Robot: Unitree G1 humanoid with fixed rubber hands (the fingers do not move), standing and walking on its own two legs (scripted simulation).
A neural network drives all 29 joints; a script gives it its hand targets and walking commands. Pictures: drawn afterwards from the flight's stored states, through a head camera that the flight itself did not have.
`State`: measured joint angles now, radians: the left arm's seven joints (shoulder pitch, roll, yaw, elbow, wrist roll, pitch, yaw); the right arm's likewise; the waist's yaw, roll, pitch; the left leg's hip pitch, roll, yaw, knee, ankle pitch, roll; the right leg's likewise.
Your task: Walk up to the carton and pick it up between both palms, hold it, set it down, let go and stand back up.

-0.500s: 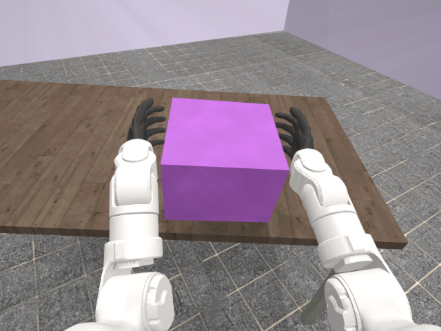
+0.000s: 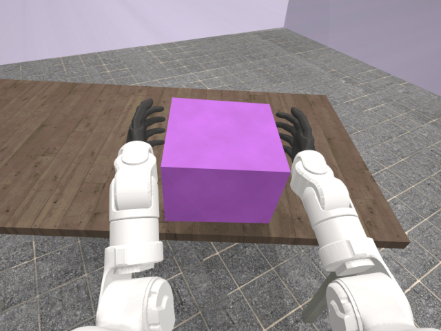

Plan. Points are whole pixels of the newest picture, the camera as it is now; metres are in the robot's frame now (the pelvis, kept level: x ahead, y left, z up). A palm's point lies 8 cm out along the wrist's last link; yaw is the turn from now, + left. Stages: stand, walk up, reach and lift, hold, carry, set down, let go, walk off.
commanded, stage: hold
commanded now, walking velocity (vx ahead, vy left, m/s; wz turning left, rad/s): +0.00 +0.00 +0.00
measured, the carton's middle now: (219, 159) +0.38 +0.01 +0.14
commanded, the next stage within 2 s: none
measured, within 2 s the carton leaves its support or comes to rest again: neither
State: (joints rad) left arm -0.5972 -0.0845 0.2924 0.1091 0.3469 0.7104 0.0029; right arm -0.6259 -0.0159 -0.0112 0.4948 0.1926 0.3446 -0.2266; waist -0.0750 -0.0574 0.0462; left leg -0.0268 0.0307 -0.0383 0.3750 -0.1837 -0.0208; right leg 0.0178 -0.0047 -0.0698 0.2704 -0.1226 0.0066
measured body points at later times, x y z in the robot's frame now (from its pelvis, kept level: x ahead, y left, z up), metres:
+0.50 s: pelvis -0.01 +0.00 +0.00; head -0.06 +0.03 +0.45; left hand +0.37 +0.15 +0.19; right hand +0.37 -0.14 +0.18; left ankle +0.03 +0.13 -0.75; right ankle +0.03 -0.12 -0.75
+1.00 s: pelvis +0.00 +0.00 +0.00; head -0.05 +0.03 +0.45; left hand +0.37 +0.15 +0.19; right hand +0.37 -0.14 +0.18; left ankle +0.03 +0.13 -0.75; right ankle +0.03 -0.12 -0.75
